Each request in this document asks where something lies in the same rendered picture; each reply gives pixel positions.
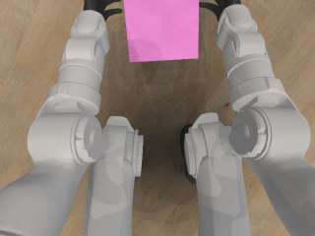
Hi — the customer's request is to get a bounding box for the robot left forearm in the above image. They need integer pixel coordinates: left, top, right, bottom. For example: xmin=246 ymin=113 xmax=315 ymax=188
xmin=27 ymin=10 xmax=110 ymax=149

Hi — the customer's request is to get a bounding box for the carton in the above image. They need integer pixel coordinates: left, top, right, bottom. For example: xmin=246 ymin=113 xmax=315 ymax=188
xmin=123 ymin=0 xmax=199 ymax=63

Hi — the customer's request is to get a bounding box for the robot right hand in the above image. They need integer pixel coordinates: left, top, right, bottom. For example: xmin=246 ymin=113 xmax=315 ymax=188
xmin=199 ymin=0 xmax=241 ymax=21

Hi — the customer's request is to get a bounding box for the left robot thigh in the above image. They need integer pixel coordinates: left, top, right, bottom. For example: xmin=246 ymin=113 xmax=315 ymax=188
xmin=83 ymin=125 xmax=144 ymax=236

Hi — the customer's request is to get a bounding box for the left robot upper arm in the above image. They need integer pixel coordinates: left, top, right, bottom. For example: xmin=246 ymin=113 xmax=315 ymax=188
xmin=0 ymin=112 xmax=105 ymax=236

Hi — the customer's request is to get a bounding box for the right robot shin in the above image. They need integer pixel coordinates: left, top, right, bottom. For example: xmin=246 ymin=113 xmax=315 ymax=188
xmin=191 ymin=112 xmax=242 ymax=179

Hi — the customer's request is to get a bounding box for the robot left hand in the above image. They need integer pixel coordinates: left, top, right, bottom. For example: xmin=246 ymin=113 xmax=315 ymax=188
xmin=83 ymin=0 xmax=123 ymax=21

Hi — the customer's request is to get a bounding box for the robot right forearm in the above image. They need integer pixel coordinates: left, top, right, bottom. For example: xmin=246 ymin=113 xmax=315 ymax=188
xmin=216 ymin=4 xmax=300 ymax=112

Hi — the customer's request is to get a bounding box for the right robot upper arm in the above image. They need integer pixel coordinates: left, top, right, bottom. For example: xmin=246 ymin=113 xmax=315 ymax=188
xmin=228 ymin=106 xmax=315 ymax=236

